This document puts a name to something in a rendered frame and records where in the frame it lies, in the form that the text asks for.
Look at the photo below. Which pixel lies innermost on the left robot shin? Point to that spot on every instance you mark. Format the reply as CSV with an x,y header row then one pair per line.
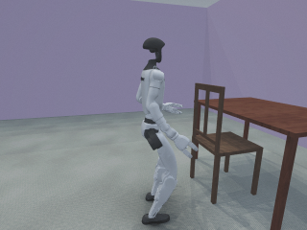
x,y
157,177

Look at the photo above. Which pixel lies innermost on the robot right forearm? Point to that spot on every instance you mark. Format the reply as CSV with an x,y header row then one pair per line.
x,y
158,118

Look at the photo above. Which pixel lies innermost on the table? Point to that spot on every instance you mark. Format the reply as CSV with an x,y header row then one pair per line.
x,y
287,119

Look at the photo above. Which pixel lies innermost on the chair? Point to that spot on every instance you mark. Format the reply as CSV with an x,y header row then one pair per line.
x,y
221,143

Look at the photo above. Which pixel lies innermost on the robot left thigh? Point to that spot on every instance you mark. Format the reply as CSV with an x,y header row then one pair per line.
x,y
159,160

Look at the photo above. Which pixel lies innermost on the left robot upper arm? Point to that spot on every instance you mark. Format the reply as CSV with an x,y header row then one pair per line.
x,y
139,94

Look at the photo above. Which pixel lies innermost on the right robot upper arm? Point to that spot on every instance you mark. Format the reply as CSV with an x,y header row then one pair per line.
x,y
156,79

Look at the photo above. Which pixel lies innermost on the right robot hand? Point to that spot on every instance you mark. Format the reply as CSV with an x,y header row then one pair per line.
x,y
182,142

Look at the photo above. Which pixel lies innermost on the left robot hand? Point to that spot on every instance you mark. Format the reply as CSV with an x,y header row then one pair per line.
x,y
170,109

